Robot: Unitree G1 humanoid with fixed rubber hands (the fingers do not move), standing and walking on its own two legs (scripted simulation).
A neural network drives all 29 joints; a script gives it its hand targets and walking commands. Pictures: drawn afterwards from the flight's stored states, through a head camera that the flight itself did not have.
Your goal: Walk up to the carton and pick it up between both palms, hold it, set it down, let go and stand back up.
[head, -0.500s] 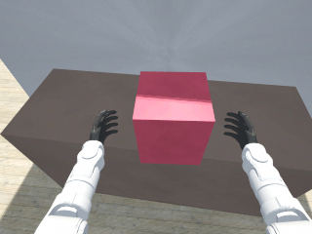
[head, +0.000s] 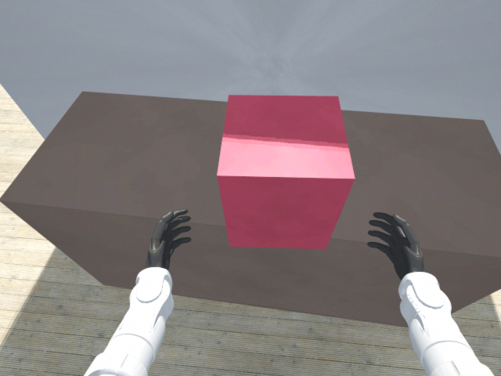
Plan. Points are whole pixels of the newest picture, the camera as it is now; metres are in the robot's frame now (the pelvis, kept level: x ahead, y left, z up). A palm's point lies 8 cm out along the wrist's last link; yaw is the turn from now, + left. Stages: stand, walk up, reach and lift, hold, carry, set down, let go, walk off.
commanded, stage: set down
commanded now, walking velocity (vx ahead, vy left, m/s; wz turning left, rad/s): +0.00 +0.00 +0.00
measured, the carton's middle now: (280, 176) +0.47 -0.04 -0.02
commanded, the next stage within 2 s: let go in 0.38 s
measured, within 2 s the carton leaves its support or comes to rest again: neither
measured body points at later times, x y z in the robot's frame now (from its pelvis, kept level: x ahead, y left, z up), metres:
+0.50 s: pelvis +0.02 +0.00 -0.01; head +0.05 +0.00 +0.44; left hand +0.26 +0.19 -0.06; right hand +0.25 -0.23 -0.06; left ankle +0.01 +0.09 -0.74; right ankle +0.00 -0.11 -0.74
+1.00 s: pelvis +0.04 -0.02 -0.01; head +0.05 -0.01 +0.44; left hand +0.20 +0.21 -0.08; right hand +0.20 -0.26 -0.09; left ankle +0.01 +0.09 -0.74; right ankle +0.00 -0.11 -0.74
